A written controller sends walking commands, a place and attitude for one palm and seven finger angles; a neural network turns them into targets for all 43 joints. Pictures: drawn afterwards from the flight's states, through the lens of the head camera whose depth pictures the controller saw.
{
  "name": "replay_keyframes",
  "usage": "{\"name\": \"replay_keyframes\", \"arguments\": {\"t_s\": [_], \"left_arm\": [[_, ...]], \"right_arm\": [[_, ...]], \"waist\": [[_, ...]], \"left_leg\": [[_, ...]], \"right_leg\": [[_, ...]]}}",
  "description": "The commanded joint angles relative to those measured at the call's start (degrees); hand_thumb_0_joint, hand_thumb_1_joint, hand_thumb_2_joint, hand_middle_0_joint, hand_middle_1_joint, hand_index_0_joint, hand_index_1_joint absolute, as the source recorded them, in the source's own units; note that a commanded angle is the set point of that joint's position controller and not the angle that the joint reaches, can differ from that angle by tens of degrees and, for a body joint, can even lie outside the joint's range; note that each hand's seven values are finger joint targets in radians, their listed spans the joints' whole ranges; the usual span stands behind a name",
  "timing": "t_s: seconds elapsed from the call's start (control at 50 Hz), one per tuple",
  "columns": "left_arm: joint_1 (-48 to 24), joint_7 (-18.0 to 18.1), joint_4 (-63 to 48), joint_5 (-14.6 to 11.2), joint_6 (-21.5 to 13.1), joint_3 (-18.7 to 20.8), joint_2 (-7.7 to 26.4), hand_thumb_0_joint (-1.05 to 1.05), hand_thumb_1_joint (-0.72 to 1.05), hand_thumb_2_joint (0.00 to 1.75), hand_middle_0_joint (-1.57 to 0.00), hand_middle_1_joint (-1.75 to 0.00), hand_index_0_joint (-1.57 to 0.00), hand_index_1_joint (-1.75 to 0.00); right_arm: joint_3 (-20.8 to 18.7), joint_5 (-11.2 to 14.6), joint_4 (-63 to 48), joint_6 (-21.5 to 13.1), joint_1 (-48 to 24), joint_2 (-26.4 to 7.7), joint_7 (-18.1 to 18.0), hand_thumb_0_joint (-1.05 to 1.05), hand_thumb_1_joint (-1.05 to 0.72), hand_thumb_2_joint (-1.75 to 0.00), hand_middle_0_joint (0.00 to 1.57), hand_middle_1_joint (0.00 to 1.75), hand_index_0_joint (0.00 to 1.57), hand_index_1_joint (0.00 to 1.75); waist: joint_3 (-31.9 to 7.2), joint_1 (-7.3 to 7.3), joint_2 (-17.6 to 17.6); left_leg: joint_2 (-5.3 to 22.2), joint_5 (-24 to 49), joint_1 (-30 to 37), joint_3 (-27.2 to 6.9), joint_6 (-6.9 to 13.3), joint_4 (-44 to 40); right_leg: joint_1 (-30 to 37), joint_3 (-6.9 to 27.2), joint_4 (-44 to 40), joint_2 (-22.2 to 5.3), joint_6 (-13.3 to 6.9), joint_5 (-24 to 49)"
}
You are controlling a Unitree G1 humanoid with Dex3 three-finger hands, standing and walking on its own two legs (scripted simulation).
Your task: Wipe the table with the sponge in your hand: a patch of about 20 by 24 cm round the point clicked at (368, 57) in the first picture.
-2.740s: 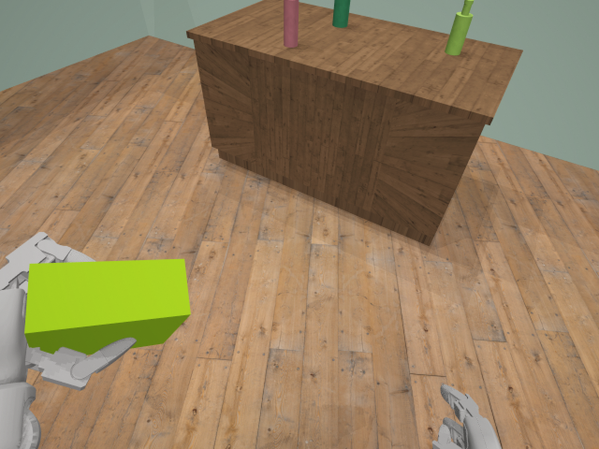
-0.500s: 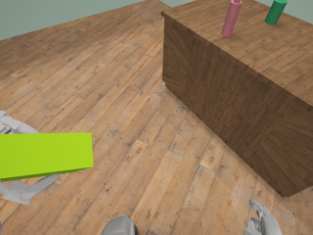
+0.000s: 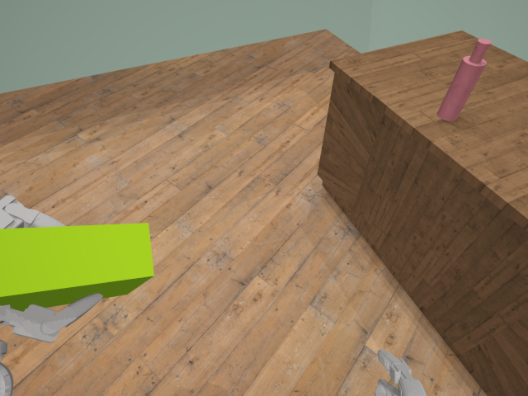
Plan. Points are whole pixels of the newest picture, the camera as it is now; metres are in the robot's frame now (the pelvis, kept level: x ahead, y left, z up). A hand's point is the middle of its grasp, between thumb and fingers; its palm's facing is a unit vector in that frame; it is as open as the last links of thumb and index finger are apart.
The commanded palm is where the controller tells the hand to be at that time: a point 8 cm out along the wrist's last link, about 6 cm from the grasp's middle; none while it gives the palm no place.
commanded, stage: walk to a spot facing it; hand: left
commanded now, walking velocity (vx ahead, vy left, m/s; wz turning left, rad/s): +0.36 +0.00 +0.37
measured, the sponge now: (98, 266) +0.22 +0.22 +0.15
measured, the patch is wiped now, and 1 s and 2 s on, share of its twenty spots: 0.00 0.00 0.00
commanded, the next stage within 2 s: turn to face it in 0.98 s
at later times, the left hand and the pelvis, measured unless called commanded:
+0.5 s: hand (81, 188) +0.32 +0.29 +0.16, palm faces +0.55 -0.71 -0.44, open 10.1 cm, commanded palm +0.24 +0.31 +0.17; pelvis +0.13 +0.01 -0.02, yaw +11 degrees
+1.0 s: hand (113, 167) +0.37 +0.27 +0.15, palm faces +0.65 -0.63 -0.42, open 10.2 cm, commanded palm +0.29 +0.30 +0.17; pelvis +0.25 -0.02 +0.00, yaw +24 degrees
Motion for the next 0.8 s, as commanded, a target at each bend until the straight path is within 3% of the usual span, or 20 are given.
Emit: {"name": "replay_keyframes", "arguments": {"t_s": [0.0, 0.02, 0.04, 0.08, 0.18, 0.26, 0.32, 0.34, 0.36, 0.38, 0.4, 0.44, 0.48, 0.54, 0.68, 0.7, 0.72, 0.74, 0.76, 0.78], "left_arm": [[-12.9, 1.04, -8.49, 0.81, -1.02, 0.39, 7.95, 0.0, 0.1, 1.3, -1.2, -1.6, -1.2, -1.6], [-14.04, 1.57, -10.12, 0.89, -0.39, 2.5, 12.12, 0.0, 0.1, 1.3, -1.2, -1.6, -1.2, -1.6], [-15.34, 2.12, -12.35, 0.25, -0.24, 3.7, 13.42, 0.0, 0.1, 1.3, -1.2, -1.6, -1.2, -1.6], [-15.28, 2.11, -15.89, 0.18, -1.59, 3.7, 13.16, 0.0, 0.1, 1.3, -1.2, -1.6, -1.2, -1.6], [-3.9, 2.33, -19.36, -0.49, -3.07, 9.29, 14.18, 0.0, 0.1, 1.3, -1.2, -1.6, -1.2, -1.6], [0.92, 3.52, -19.16, -1.43, -2.9, 9.41, 11.59, 0.0, 0.1, 1.3, -1.2, -1.6, -1.2, -1.6], [0.4, 4.18, -16.36, -1.73, -2.23, 8.35, 10.49, 0.0, 0.1, 1.3, -1.2, -1.6, -1.2, -1.6], [0.9, 3.99, -15.85, -1.65, -2.48, 6.52, 8.73, 0.0, 0.1, 1.3, -1.2, -1.6, -1.2, -1.6], [-1.34, 4.0, -19.32, -1.69, -3.61, 6.62, 9.08, 0.0, 0.1, 1.3, -1.2, -1.6, -1.2, -1.6], [-2.04, 4.18, -19.55, -1.52, -4.28, 7.61, 10.64, 0.0, 0.1, 1.3, -1.2, -1.6, -1.2, -1.6], [-6.77, 3.37, -17.8, -0.2, -4.32, 8.12, 14.17, 0.0, 0.1, 1.3, -1.2, -1.6, -1.2, -1.6], [-8.86, 2.04, -19.49, -0.46, -3.83, 9.31, 14.77, 0.0, 0.1, 1.3, -1.2, -1.6, -1.2, -1.6], [-4.86, 1.68, -23.72, -0.77, -3.88, 7.79, 12.56, 0.0, 0.1, 1.3, -1.2, -1.6, -1.2, -1.6], [-0.68, 1.52, -25.3, -1.56, -3.78, 7.69, 11.36, 0.0, 0.1, 1.3, -1.2, -1.6, -1.2, -1.6], [-3.86, 1.22, -9.08, -1.15, -1.84, 5.46, 8.25, 0.0, 0.1, 1.3, -1.2, -1.6, -1.2, -1.6], [-5.87, 1.23, -7.27, -0.79, -1.14, 4.39, 7.7, 0.0, 0.1, 1.3, -1.2, -1.6, -1.2, -1.6], [-8.13, 1.28, -6.28, -0.16, -0.62, 4.2, 8.8, 0.0, 0.1, 1.3, -1.2, -1.6, -1.2, -1.6], [-8.36, 1.49, -4.37, 0.26, 0.61, 4.66, 10.82, 0.0, 0.1, 1.3, -1.2, -1.6, -1.2, -1.6], [-11.39, 1.55, -5.37, -0.91, 1.0, 4.2, 11.64, 0.0, 0.1, 1.3, -1.2, -1.6, -1.2, -1.6], [-14.4, 1.46, -6.53, -0.48, 0.27, 3.54, 11.14, 0.0, 0.1, 1.3, -1.2, -1.6, -1.2, -1.6]], "right_arm": [[-2.83, 0.65, -8.21, -1.64, -5.99, -7.32, -1.51, 0.0, -0.9, -0.9, 0.2, 0.3, 0.2, 0.3], [-2.58, 0.5, -9.29, -1.52, -8.38, -6.92, -1.65, 0.0, -0.9, -0.9, 0.2, 0.3, 0.2, 0.3], [-2.66, 0.0, -9.46, -1.75, -10.61, -9.0, -1.58, 0.0, -0.9, -0.9, 0.2, 0.3, 0.2, 0.3], [-3.54, -0.16, -8.63, -1.9, -9.22, -9.76, -0.97, 0.0, -0.9, -0.9, 0.2, 0.3, 0.2, 0.3], [-3.45, -0.2, -10.32, 1.27, -9.62, -8.33, -0.58, 0.0, -0.9, -0.9, 0.2, 0.3, 0.2, 0.3], [-4.15, -0.22, -12.97, 1.35, -7.88, -7.12, -0.25, 0.0, -0.9, -0.9, 0.2, 0.3, 0.2, 0.3], [-5.26, -0.26, -12.57, 1.57, -4.4, -7.97, -0.84, 0.0, -0.9, -0.9, 0.2, 0.3, 0.2, 0.3], [-5.97, 0.02, -12.84, 1.46, -3.37, -9.12, -1.37, 0.0, -0.9, -0.9, 0.2, 0.3, 0.2, 0.3], [-6.29, -0.07, -13.25, 1.39, -4.59, -10.28, -1.13, 0.0, -0.9, -0.9, 0.2, 0.3, 0.2, 0.3], [-5.67, -0.02, -13.62, 0.65, -5.09, -10.77, -0.46, 0.0, -0.9, -0.9, 0.2, 0.3, 0.2, 0.3], [-5.31, -0.02, -12.69, 0.16, -5.34, -11.26, 0.54, 0.0, -0.9, -0.9, 0.2, 0.3, 0.2, 0.3], [-6.14, 0.73, -11.02, -0.16, -6.96, -10.99, 0.35, 0.0, -0.9, -0.9, 0.2, 0.3, 0.2, 0.3], [-5.57, 1.0, -10.75, -0.84, -6.77, -9.76, 0.64, 0.0, -0.9, -0.9, 0.2, 0.3, 0.2, 0.3], [-4.48, 0.68, -10.53, -2.55, -7.06, -9.21, 1.05, 0.0, -0.9, -0.9, 0.2, 0.3, 0.2, 0.3], [-3.59, 0.28, -8.07, -1.98, -6.4, -8.92, -0.93, 0.0, -0.9, -0.9, 0.2, 0.3, 0.2, 0.3], [-3.42, 0.4, -7.98, -1.46, -6.37, -8.73, -1.15, 0.0, -0.9, -0.9, 0.2, 0.3, 0.2, 0.3], [-3.23, 0.6, -7.91, -1.05, -6.12, -7.78, -1.27, 0.0, -0.9, -0.9, 0.2, 0.3, 0.2, 0.3], [-2.79, 0.52, -8.72, -0.54, -6.64, -6.37, -1.28, 0.0, -0.9, -0.9, 0.2, 0.3, 0.2, 0.3], [-2.87, 0.22, -9.13, -1.2, -10.5, -8.83, -1.27, 0.0, -0.9, -0.9, 0.2, 0.3, 0.2, 0.3], [-2.76, -0.42, -7.92, -1.43, -9.62, -8.73, -1.11, 0.0, -0.9, -0.9, 0.2, 0.3, 0.2, 0.3]], "waist": [[-7.33, -2.44, -8.39], [-6.07, -1.32, -22.82], [-4.82, -0.99, -15.75], [-2.66, -2.6, -10.94], [-1.96, -2.89, -9.15], [-5.23, -1.15, -11.54], [-9.76, -4.28, -10.06], [-12.77, -5.57, -2.91], [-14.53, -5.64, 10.46], [-14.94, -4.44, 17.24], [-11.2, -5.16, 8.77], [-8.81, -4.15, 5.01], [-7.51, -3.18, 7.87], [-8.3, -2.51, 12.77], [-5.13, -2.55, 5.54], [-4.84, -2.73, 2.44], [-5.22, -2.66, -6.61], [-4.49, -1.86, -24.59], [-1.74, -1.21, -22.3], [-1.34, -2.37, -15.63]], "left_leg": [[1.96, -5.33, -10.29, 0.07, 4.43, 16.87], [-4.91, -17.54, -26.0, 2.46, 1.3, 34.42], [-3.6, -16.92, -30.43, -3.88, 0.42, 42.99], [0.15, -10.04, -28.35, -5.2, -1.0, 46.01], [2.59, -5.99, -21.91, -0.19, -1.78, 28.65], [-0.12, -3.87, -14.33, 7.79, -1.02, 11.11], [-6.22, 4.92, 1.59, 13.57, -0.57, 0.51], [-3.68, 7.77, 12.33, 8.79, 1.22, -2.05], [7.4, 16.36, 20.54, -9.97, 7.59, -4.21], [21.07, 32.37, 24.31, -33.05, 16.19, -6.3], [22.14, 25.26, 18.38, -36.39, 17.51, -8.53], [19.29, 16.62, 13.34, -28.59, 16.41, -8.43], [14.37, 13.32, 9.46, -17.91, 13.2, -8.99], [10.56, 10.1, 1.91, -9.38, 10.37, -11.57], [8.6, -6.38, -5.24, -6.06, 6.74, -5.94], [6.55, -10.05, -7.82, -4.83, 5.34, -0.98], [2.72, -13.62, -12.21, -1.54, 3.73, 11.47], [-4.96, -19.0, -24.95, 2.81, 0.84, 30.68], [-3.85, -17.49, -30.01, -3.72, -0.19, 42.38], [-1.05, -12.3, -28.79, -6.0, -0.76, 46.01]], "right_leg": [[19.83, 10.68, -19.01, -7.79, -4.79, 0.83], [26.61, 31.58, -22.49, -21.26, -11.27, 7.13], [26.16, 34.06, -23.09, -26.36, -13.86, 12.39], [20.03, 28.89, -23.86, -23.58, -14.29, 5.6], [18.36, 5.22, -19.33, -17.27, -11.19, 25.76], [21.33, 1.34, -13.44, -16.12, -10.96, 35.48], [15.66, -3.49, 1.7, -12.25, -7.01, 37.91], [9.31, -5.11, 14.09, -10.4, -4.47, 32.95], [-2.57, -4.62, 29.12, -2.94, -1.64, 5.02], [-14.41, 1.92, 39.5, 2.08, -1.09, -17.0], [-17.55, 8.27, 42.5, -0.03, -2.29, -14.97], [-19.31, 9.57, 39.53, -3.68, -1.5, -10.77], [-17.48, 7.37, 32.73, -3.9, -0.98, -6.58], [-7.54, 3.64, 19.8, -2.81, -0.86, 0.45], [9.28, -2.99, -5.02, 2.53, -0.06, 2.85], [13.13, -1.72, -9.08, 1.99, -0.65, 1.87], [16.08, 7.39, -16.33, -4.71, -3.22, -3.32], [20.93, 30.41, -23.38, -18.65, -9.61, -6.39], [19.39, 36.91, -26.37, -25.81, -12.81, -2.48], [16.35, 32.43, -26.07, -25.04, -12.89, -2.41]]}}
